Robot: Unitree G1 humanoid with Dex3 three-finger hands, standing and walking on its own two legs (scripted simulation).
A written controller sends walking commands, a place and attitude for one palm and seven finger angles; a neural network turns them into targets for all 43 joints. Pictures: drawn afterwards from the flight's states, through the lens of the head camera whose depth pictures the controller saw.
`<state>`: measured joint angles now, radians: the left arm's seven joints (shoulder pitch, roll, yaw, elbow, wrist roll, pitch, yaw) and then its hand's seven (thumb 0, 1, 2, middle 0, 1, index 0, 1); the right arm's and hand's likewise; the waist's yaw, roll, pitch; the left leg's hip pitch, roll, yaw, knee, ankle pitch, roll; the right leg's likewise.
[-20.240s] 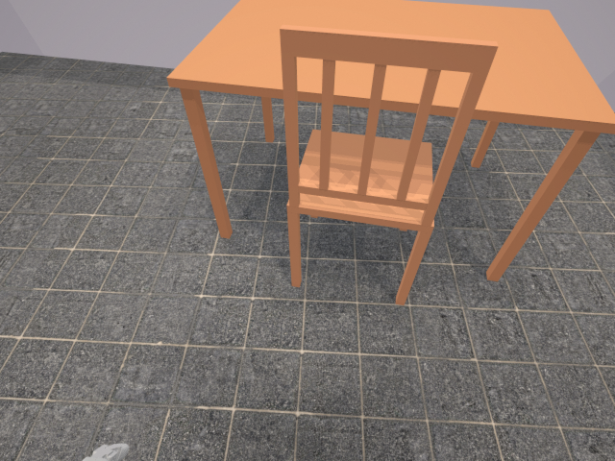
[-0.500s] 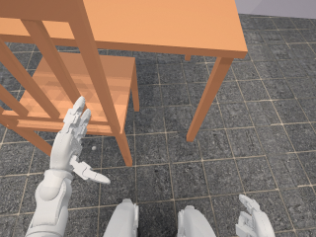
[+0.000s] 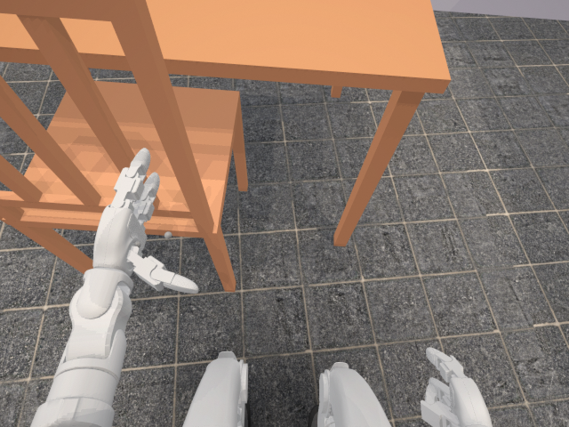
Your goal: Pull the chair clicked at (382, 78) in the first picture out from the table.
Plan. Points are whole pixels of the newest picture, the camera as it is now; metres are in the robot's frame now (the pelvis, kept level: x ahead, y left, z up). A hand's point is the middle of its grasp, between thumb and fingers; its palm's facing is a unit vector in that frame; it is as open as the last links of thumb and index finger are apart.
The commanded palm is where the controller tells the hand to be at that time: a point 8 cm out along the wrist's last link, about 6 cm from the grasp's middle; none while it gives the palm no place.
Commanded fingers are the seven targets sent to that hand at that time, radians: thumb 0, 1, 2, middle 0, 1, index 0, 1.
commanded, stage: push the fingers through the gap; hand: left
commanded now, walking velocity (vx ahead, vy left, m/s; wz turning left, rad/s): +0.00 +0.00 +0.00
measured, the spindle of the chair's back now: (33, 134) +0.49 +0.36 +0.07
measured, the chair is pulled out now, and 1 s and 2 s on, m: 0.00 0.00 0.00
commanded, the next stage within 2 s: hook a spindle and tug to test in 1.34 s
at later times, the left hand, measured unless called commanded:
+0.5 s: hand (173, 206) +0.40 +0.16 +0.03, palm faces -0.05 -1.00 -0.04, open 16.9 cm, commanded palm +0.38 +0.22 +0.04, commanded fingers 0.00 -0.50 0.30 -0.06 -0.08 -0.06 -0.08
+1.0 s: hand (178, 177) +0.45 +0.17 +0.03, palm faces -0.04 -1.00 -0.05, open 16.9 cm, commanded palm +0.42 +0.22 +0.04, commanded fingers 0.00 -0.50 0.30 -0.06 -0.08 -0.06 -0.08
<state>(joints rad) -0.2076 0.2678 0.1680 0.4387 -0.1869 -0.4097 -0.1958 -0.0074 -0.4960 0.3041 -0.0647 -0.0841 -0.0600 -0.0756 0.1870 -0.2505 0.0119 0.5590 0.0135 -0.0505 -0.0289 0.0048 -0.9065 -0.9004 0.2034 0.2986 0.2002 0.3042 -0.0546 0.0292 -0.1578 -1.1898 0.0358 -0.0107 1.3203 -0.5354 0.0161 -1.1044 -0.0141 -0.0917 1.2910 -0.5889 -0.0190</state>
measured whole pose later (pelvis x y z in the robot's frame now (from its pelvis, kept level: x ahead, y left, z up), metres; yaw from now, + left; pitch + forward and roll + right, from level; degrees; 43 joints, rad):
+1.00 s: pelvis +0.00 +0.00 +0.00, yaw -1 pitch +25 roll -3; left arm -0.57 0.35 0.29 0.83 -0.15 -0.46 -0.21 -0.01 -0.49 0.30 -0.06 -0.08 -0.06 -0.08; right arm 0.26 -0.26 0.01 0.61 0.00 0.02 -0.01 0.00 -0.91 -0.90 0.20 0.30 0.20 0.30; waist -0.11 0.03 -0.16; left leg -1.22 0.05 0.00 1.30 -0.52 0.02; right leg -1.15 0.00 -0.07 1.28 -0.57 -0.02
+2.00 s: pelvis +0.01 +0.00 +0.01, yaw -1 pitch +25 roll -2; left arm -0.54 0.31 0.26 0.80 -0.14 -0.47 -0.18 -0.01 -0.20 0.43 -0.40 -1.15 -0.40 -1.14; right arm 0.27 -0.25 0.00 0.60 0.00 0.06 0.01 0.00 -0.91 -0.90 0.20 0.30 0.20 0.30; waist -0.11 0.04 -0.16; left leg -1.19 0.05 0.01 1.28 -0.53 0.02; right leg -1.12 0.00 -0.07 1.25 -0.57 -0.01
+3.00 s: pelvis +0.01 +0.00 +0.01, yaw -1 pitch +24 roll -2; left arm -0.33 0.26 0.22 0.61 -0.18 -0.46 -0.17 0.02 0.64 0.83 -0.41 -1.44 -0.37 -1.45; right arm 0.23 -0.25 0.00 0.57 0.01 0.03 0.00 0.00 -0.91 -0.90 0.20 0.30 0.20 0.30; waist -0.08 0.03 -0.17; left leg -1.15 0.04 0.02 1.26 -0.54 0.02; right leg -1.08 0.00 -0.06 1.24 -0.58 -0.01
